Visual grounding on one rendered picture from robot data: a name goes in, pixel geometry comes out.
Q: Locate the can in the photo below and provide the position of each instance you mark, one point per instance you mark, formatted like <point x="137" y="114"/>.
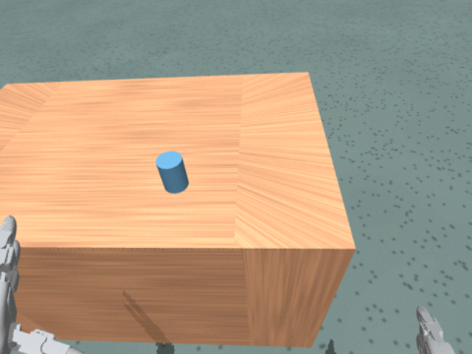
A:
<point x="172" y="171"/>

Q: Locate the right robot hand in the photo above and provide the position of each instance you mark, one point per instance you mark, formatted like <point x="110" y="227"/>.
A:
<point x="430" y="340"/>

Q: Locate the left robot hand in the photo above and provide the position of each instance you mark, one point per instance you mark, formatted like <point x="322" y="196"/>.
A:
<point x="11" y="335"/>

